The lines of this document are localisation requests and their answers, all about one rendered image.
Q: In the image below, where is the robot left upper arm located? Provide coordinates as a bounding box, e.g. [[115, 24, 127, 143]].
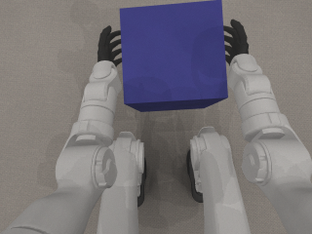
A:
[[0, 144, 118, 234]]

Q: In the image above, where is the robot right upper arm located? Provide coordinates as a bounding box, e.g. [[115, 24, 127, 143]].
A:
[[241, 138, 312, 234]]

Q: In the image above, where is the robot right hand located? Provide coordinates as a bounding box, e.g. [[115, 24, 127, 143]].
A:
[[223, 19, 249, 66]]

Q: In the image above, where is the right robot thigh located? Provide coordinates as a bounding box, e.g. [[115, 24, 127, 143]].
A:
[[190, 132, 251, 234]]

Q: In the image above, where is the robot right forearm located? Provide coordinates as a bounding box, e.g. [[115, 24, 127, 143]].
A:
[[227, 54, 312, 174]]

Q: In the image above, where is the robot left forearm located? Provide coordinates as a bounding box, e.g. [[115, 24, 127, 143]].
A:
[[55, 60, 122, 180]]

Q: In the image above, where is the left robot foot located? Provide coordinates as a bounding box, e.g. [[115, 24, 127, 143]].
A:
[[137, 157, 147, 207]]

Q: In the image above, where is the robot left hand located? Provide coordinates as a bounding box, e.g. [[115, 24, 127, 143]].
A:
[[97, 25, 122, 67]]

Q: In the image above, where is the carton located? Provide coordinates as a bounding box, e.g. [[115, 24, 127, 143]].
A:
[[119, 0, 228, 112]]

